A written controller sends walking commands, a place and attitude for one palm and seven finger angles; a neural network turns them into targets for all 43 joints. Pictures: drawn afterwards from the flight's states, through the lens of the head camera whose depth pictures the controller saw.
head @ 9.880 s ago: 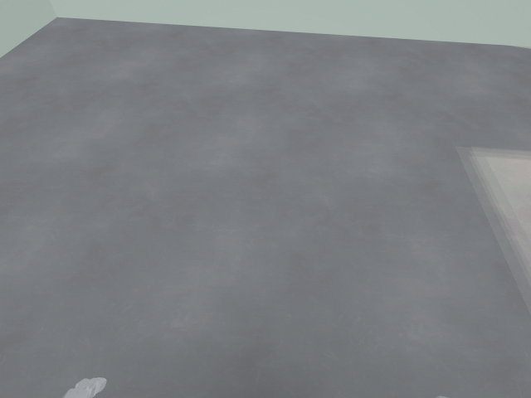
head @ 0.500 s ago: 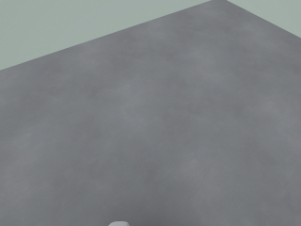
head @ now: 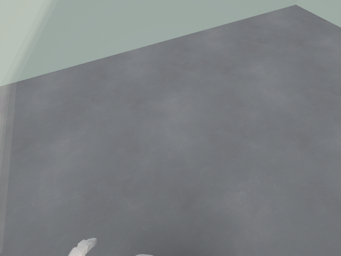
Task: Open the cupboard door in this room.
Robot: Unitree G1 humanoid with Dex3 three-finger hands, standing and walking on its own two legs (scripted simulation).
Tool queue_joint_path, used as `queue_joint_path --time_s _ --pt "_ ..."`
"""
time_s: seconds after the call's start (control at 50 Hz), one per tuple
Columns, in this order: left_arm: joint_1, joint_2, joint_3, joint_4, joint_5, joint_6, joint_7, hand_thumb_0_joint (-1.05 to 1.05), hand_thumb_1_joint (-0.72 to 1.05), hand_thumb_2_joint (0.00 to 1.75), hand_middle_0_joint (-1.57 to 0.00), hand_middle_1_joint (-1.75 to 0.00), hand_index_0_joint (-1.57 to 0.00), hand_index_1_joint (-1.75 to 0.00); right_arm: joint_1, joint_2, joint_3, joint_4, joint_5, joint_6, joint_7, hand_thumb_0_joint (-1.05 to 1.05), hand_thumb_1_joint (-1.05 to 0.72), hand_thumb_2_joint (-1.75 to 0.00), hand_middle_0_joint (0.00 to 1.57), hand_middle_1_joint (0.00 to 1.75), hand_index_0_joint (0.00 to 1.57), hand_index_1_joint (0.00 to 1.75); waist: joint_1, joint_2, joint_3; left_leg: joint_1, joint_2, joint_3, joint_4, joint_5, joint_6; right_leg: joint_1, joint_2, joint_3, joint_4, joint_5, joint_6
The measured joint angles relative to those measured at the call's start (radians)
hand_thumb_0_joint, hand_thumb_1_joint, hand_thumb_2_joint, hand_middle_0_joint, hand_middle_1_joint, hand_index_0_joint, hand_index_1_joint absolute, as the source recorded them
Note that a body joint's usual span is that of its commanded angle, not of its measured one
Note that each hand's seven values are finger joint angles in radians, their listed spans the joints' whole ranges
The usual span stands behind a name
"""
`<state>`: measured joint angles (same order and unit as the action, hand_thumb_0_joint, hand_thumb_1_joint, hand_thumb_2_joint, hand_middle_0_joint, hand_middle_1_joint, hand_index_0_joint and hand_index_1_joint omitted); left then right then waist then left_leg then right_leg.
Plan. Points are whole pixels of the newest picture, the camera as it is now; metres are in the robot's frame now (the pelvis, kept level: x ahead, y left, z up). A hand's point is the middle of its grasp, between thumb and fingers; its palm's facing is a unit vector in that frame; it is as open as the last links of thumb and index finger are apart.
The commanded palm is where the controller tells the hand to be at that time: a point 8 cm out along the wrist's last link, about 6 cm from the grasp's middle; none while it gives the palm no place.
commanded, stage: turn or walk to find it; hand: left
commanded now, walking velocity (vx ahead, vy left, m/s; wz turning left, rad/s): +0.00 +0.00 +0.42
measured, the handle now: out of the picture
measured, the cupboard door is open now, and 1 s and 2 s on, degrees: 0 0 0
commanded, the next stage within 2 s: none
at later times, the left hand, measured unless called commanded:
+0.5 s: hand out of the picture -0.04 +0.25 -0.18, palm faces +0.26 -0.93 -0.24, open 7.4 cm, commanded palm none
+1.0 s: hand out of the picture -0.03 +0.19 -0.13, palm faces +0.41 -0.87 -0.27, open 7.4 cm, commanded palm none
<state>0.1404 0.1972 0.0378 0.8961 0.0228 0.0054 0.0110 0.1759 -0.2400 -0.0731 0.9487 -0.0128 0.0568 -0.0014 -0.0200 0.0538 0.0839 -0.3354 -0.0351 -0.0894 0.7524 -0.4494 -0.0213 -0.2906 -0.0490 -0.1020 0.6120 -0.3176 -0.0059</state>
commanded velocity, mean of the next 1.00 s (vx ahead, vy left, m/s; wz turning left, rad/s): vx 0.00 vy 0.00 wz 0.42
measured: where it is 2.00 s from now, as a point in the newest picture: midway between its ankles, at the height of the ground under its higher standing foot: outside the picture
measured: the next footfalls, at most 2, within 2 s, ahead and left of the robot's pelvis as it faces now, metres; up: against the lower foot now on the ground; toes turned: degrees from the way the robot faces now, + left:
left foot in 0.40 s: +0.00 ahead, +0.14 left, +0.00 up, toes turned +16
right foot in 0.86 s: +0.05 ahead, -0.10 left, +0.00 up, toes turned +17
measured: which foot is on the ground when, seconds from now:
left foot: up 0.00-0.38, down 0.40-0.88, up 0.90-1.00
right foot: down 0.00-0.40, up 0.42-0.84, down 0.86-1.00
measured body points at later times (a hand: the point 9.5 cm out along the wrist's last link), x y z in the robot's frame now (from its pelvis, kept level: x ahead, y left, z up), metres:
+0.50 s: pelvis -0.02 +0.03 +0.00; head +0.02 +0.07 +0.45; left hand -0.05 +0.30 -0.16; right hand +0.13 -0.19 -0.13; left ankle -0.04 +0.13 -0.73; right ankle -0.02 -0.11 -0.68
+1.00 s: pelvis -0.04 -0.02 +0.01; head -0.01 -0.05 +0.46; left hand -0.05 +0.24 -0.11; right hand +0.10 -0.25 -0.15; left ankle -0.09 +0.11 -0.65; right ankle +0.01 -0.11 -0.73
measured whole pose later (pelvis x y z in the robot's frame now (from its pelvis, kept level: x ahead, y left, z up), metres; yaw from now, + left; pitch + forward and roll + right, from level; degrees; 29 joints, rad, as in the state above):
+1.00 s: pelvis -0.04 -0.02 +0.01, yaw +25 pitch -2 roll +1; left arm 0.18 0.16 0.03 0.90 0.02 0.02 0.02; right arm 0.24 -0.25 -0.09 0.97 -0.02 0.09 0.01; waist -0.03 0.05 0.06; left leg -0.49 -0.04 -0.06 1.09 -0.40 -0.03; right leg -0.24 -0.06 -0.12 0.54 -0.27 -0.02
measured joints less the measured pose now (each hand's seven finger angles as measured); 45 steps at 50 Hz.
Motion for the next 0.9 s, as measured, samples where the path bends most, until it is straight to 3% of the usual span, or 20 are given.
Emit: queue_joint_path --time_s 0.04,0.08,0.14,0.22,0.32,0.38,0.4,0.46,0.52,0.58,0.72,0.8,0.84,0.86,0.9 --pt "0.011 -0.014 -0.004 -0.007 0.0 -0.004 0.003 0.01 0.9 0.9 -0.2 -0.3 -0.2 -0.3 0.008 -0.009 -0.007 0.009 -0.001 0.013 0.002 0.01 -0.9 -0.9 0.2 0.29 0.2 0.3 0.003 -0.001 0.001 -0.069 -0.01 0.017 0.205 -0.038 -0.002 0.015 -0.014 -0.017 -0.014 -0.008 -0.021" --pt "0.023 -0.025 -0.008 -0.005 -0.001 -0.001 0.006 0.01 0.9 0.89 -0.2 -0.3 -0.2 -0.3 0.013 -0.018 -0.012 0.017 -0.003 0.018 0.008 0.01 -0.9 -0.9 0.2 0.29 0.2 0.29 0.0 0.0 0.004 -0.114 0.001 0.036 0.344 0.0 -0.013 0.038 -0.022 -0.034 -0.047 0.005 -0.023" --pt "0.04 -0.033 -0.011 0.008 0.001 0.0 0.009 0.01 0.9 0.89 -0.2 -0.3 -0.2 -0.3 0.022 -0.022 -0.011 0.026 -0.003 0.021 0.014 0.01 -0.91 -0.9 0.2 0.29 0.2 0.29 -0.005 -0.006 0.007 -0.135 0.029 0.056 0.403 0.044 -0.033 0.065 -0.034 -0.063 -0.084 0.021 -0.022" --pt "0.061 -0.032 -0.012 0.026 0.005 0.001 0.008 0.01 0.9 0.89 -0.2 -0.3 -0.2 -0.3 0.024 -0.016 -0.003 0.039 -0.002 0.027 0.015 0.01 -0.91 -0.9 0.2 0.29 0.2 0.29 0.002 -0.027 0.013 -0.101 0.059 0.083 0.298 0.028 -0.048 0.081 -0.054 -0.098 -0.097 0.023 -0.018" --pt "0.084 -0.011 -0.002 0.051 0.01 0.007 0.005 0.01 0.9 0.89 -0.2 -0.3 -0.2 -0.3 -0.004 -0.002 0.01 0.041 0.005 0.022 0.014 0.01 -0.91 -0.9 0.19 0.29 0.2 0.29 0.026 -0.054 0.023 -0.021 0.07 0.127 0.083 0.003 -0.039 0.074 -0.079 -0.136 -0.067 0.008 -0.001" --pt "0.1 0.013 0.01 0.068 0.006 0.016 0.005 0.01 0.9 0.89 -0.2 -0.3 -0.2 -0.3 -0.018 0.007 0.019 0.025 0.005 0.004 0.015 0.01 -0.91 -0.9 0.19 0.29 0.2 0.29 0.032 -0.07 0.02 0.057 0.068 0.16 -0.116 0.108 -0.025 0.056 -0.097 -0.162 -0.008 -0.021 0.022" --pt "0.106 0.023 0.016 0.072 0.001 0.022 0.004 0.01 0.9 0.89 -0.2 -0.3 -0.2 -0.3 -0.022 0.01 0.02 0.019 0.003 -0.006 0.016 0.01 -0.91 -0.9 0.19 0.29 0.2 0.29 0.033 -0.079 0.016 0.069 0.063 0.163 -0.156 0.16 -0.001 0.038 -0.109 -0.162 0.033 -0.037 0.031" --pt "0.103 0.053 0.026 0.089 -0.003 0.057 0.011 0.01 0.9 0.89 -0.2 -0.3 -0.2 -0.3 -0.037 0.03 0.027 0.004 -0.002 -0.026 0.011 0.01 -0.91 -0.9 0.2 0.29 0.2 0.29 0.046 -0.108 0.018 0.061 0.046 0.167 -0.131 0.124 0.052 -0.051 -0.091 -0.055 0.257 -0.213 0.058" --pt "0.083 0.063 0.032 0.098 -0.004 0.067 0.007 0.01 0.9 0.9 -0.2 -0.3 -0.2 -0.3 -0.036 0.039 0.034 -0.005 -0.004 -0.033 -0.002 0.01 -0.9 -0.9 0.2 0.29 0.2 0.29 0.041 -0.099 0.013 0.078 0.04 0.141 -0.186 0.149 0.058 -0.121 -0.06 0.011 0.42 -0.178 0.07" --pt "0.068 0.063 0.032 0.085 -0.005 0.056 0.001 0.01 0.91 0.9 -0.2 -0.29 -0.2 -0.3 -0.032 0.042 0.038 -0.004 -0.002 -0.035 -0.005 0.01 -0.9 -0.9 0.2 0.29 0.2 0.3 0.042 -0.09 0.006 0.098 0.03 0.124 -0.249 0.193 0.065 -0.151 -0.052 0.044 0.454 -0.121 0.082" --pt "0.02 0.047 0.026 0.051 -0.007 0.052 0.003 0.01 0.91 0.9 -0.2 -0.29 -0.2 -0.3 -0.005 0.046 0.031 -0.006 -0.005 -0.031 -0.001 0.01 -0.9 -0.9 0.2 0.29 0.2 0.3 0.017 -0.069 -0.007 0.099 0.008 0.077 -0.297 0.242 0.06 -0.127 -0.035 0.075 0.341 -0.115 0.092" --pt "-0.005 0.027 0.018 0.029 -0.011 0.045 0.004 0.01 0.91 0.9 -0.2 -0.29 -0.2 -0.3 0.016 0.038 0.02 -0.002 -0.009 -0.018 0.002 0.01 -0.9 -0.9 0.2 0.3 0.2 0.3 -0.004 -0.048 -0.011 0.071 0.001 0.045 -0.274 0.248 0.044 -0.067 -0.011 0.07 0.186 -0.118 0.081" --pt "-0.009 0.016 0.013 0.017 -0.013 0.034 0.003 0.01 0.91 0.9 -0.2 -0.29 -0.2 -0.3 0.028 0.031 0.014 0.0 -0.009 -0.011 0.003 0.01 -0.9 -0.9 0.2 0.3 0.2 0.3 -0.01 -0.036 -0.015 0.048 -0.004 0.029 -0.247 0.245 0.03 -0.014 0.003 0.061 0.058 -0.058 0.074" --pt "-0.005 0.014 0.01 0.009 -0.012 0.026 0.003 0.01 0.9 0.9 -0.2 -0.3 -0.2 -0.3 0.037 0.029 0.01 0.001 -0.006 -0.008 0.004 0.01 -0.9 -0.9 0.2 0.3 0.2 0.3 -0.01 -0.036 -0.021 0.031 -0.011 0.023 -0.224 0.238 0.022 0.023 0.003 0.055 -0.03 -0.008 0.07" --pt "-0.002 -0.007 0.003 0.005 -0.004 0.012 0.006 0.01 0.9 0.9 -0.2 -0.3 -0.2 -0.3 0.044 0.012 -0.003 0.007 0.0 0.0 0.005 0.01 -0.9 -0.9 0.2 0.29 0.2 0.3 -0.014 -0.001 -0.016 -0.018 -0.005 0.003 -0.116 0.137 0.013 0.029 0.016 0.026 -0.043 0.028 0.022"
